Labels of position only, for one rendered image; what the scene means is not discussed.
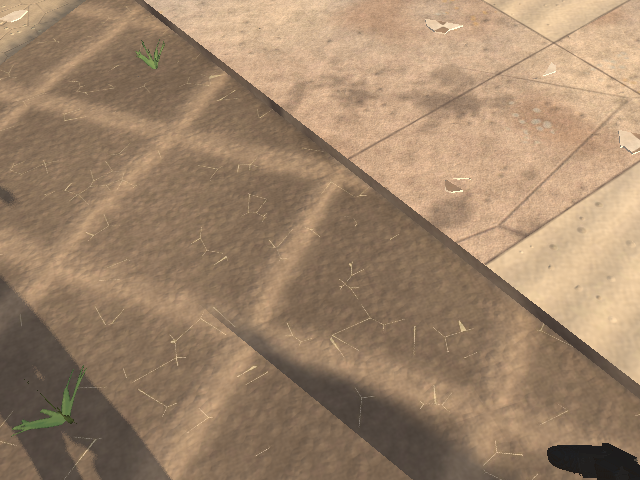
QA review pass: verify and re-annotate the robot right hand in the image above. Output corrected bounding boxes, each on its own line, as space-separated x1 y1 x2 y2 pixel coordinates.
547 443 640 480

